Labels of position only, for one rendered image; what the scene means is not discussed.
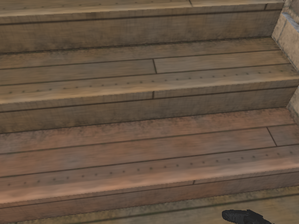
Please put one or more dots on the robot right hand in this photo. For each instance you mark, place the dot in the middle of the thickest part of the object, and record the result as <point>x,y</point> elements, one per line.
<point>243,217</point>

